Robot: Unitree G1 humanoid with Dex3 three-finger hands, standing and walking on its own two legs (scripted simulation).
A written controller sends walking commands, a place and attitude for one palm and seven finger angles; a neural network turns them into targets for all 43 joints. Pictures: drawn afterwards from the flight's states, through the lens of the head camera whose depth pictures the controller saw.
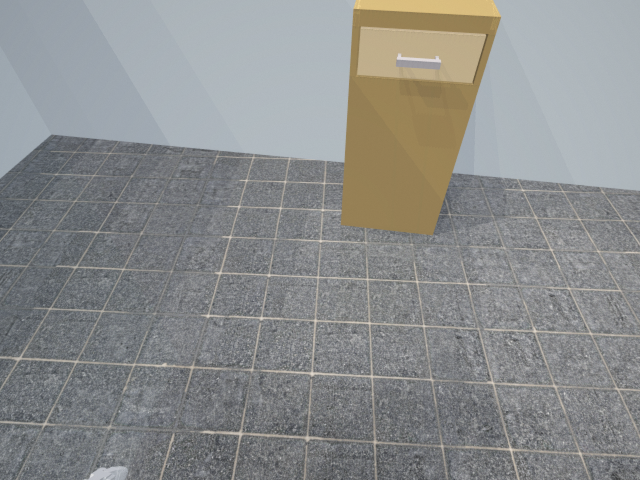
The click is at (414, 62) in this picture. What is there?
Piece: drawer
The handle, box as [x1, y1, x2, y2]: [396, 54, 440, 69]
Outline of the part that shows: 396,60 396,66 439,69 440,60 438,59 438,56 435,56 434,59 401,57 400,54 398,54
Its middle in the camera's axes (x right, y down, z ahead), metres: +0.29 -0.54 +1.16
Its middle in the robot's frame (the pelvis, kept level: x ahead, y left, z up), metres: +1.25 -0.23 -0.01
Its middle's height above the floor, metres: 0.77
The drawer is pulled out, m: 0.00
